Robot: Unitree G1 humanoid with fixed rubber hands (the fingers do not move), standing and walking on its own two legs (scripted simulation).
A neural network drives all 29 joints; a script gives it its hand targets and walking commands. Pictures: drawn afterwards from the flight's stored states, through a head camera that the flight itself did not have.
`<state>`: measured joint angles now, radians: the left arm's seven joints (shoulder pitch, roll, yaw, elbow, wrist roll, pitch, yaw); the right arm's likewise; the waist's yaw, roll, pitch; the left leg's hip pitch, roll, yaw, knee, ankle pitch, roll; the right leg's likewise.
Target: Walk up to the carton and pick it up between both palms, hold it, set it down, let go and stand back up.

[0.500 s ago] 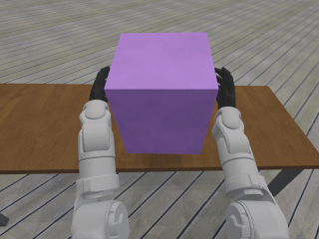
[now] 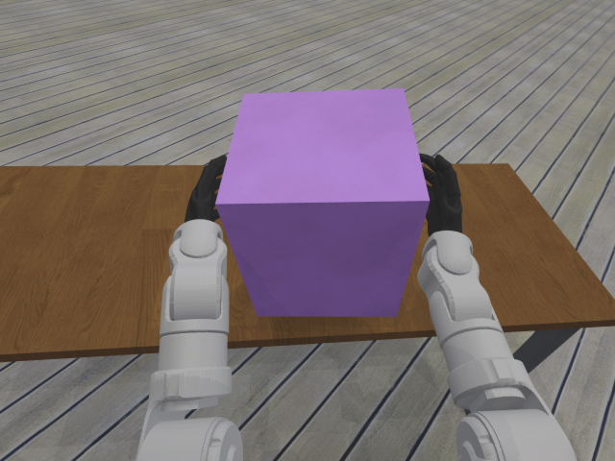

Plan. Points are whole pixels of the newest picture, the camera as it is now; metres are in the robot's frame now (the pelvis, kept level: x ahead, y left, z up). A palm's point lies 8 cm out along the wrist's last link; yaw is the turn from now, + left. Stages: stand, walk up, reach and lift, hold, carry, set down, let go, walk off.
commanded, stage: set down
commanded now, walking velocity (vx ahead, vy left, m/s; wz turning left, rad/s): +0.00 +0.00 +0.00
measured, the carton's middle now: (324, 211) +0.41 -0.03 +0.12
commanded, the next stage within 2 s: none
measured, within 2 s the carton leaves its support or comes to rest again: neither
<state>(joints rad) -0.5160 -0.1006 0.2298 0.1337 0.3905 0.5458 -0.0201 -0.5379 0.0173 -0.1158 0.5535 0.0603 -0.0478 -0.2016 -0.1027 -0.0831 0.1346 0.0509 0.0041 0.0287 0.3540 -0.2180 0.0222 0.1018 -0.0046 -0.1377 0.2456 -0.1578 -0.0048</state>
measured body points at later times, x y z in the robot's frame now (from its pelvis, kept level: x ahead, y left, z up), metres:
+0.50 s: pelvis +0.00 +0.00 +0.00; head -0.02 +0.03 +0.45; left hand +0.40 +0.10 +0.13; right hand +0.36 -0.20 +0.13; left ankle +0.00 +0.10 -0.75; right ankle +0.00 -0.11 -0.75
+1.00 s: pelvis +0.01 +0.00 +0.00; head +0.00 +0.03 +0.45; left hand +0.42 +0.09 +0.10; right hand +0.37 -0.20 +0.11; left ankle +0.00 +0.10 -0.75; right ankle +0.00 -0.11 -0.75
